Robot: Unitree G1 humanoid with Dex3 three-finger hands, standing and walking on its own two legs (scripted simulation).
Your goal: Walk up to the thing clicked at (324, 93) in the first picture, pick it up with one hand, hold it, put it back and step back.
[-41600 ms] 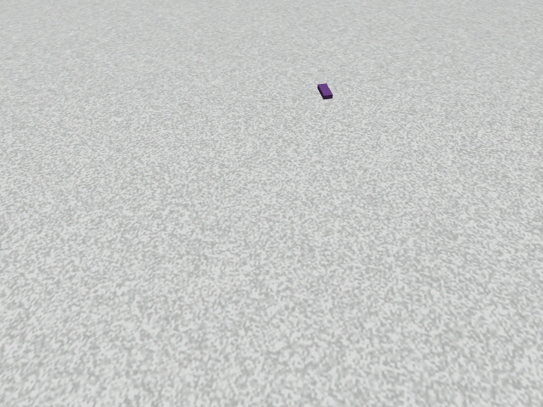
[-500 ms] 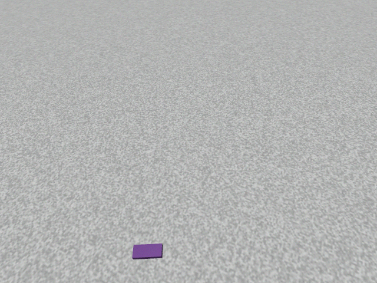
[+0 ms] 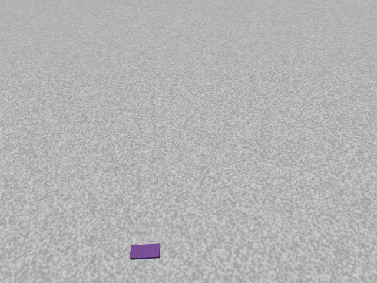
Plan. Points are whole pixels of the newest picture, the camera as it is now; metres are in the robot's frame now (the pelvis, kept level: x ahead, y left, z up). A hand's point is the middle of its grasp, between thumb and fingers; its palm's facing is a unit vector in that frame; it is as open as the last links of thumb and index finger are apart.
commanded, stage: stand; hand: left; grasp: from above
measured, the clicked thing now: (145, 251) +0.40 +0.26 -0.77
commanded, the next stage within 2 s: step back in 0.06 s
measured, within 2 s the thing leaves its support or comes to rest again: neither
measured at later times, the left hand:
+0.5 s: hand out of the picture +0.09 +0.31 -0.18, palm faces -0.03 -0.93 -0.37, open 7.4 cm
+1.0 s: hand out of the picture -0.05 +0.29 -0.15, palm faces -0.05 -0.91 -0.40, open 7.4 cm
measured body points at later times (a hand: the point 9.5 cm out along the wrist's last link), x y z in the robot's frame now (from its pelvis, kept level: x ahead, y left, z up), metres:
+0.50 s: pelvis -0.06 +0.05 -0.02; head +0.02 +0.08 +0.42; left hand +0.10 +0.36 -0.15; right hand +0.01 -0.27 -0.13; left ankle -0.04 +0.14 -0.75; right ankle -0.07 -0.11 -0.68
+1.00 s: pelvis -0.17 +0.03 -0.02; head -0.11 +0.02 +0.43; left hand -0.05 +0.33 -0.13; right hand -0.10 -0.29 -0.14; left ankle -0.20 +0.16 -0.69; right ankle -0.14 -0.09 -0.75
